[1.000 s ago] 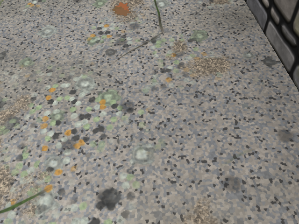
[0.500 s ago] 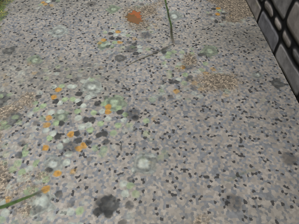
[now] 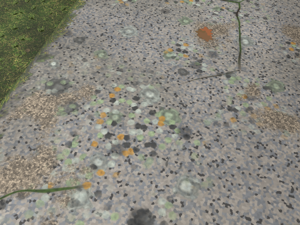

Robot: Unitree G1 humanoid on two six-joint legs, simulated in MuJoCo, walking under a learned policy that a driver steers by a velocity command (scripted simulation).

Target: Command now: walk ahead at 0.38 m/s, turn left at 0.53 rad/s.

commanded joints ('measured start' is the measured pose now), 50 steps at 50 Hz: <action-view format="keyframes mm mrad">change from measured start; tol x32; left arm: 1 -136 36 -1 -79 -6 -23 -5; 38 392 -20 -30 -41 -41 20 24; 50 60 15 -17 -97 -26 51 -4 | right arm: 1 -24 -198 -61 -53 6 -18 -18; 50 -150 -163 -63 25 -12 -80 9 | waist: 1 -14 146 28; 12 49 164 -59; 15 120 -246 -370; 36 -36 -52 -142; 38 8 442 -369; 50 11 95 28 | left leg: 1 26 189 -198 -152 80 141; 13 57 192 -20 326 780 44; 15 -517 -45 -10 927 -264 -72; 16 -639 22 -56 991 -235 -65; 35 -140 39 22 89 209 -63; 38 510 480 -700 -9 -127 188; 50 54 296 46 -202 308 127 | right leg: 1 -64 24 -1 -186 118 28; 12 256 88 -117 -403 72 -138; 15 987 -312 755 -564 -178 -418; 25 350 -83 240 -698 182 -308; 34 449 -108 356 -514 124 -200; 39 -172 50 152 417 -382 -54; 50 -127 -84 41 67 41 -12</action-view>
